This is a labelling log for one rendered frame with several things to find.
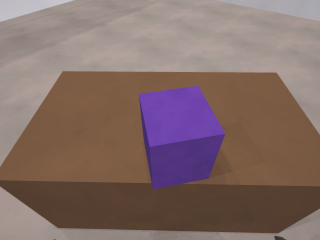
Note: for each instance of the pedestal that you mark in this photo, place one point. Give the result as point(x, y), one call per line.
point(81, 161)

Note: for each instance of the carton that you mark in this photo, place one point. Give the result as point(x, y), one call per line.
point(182, 135)

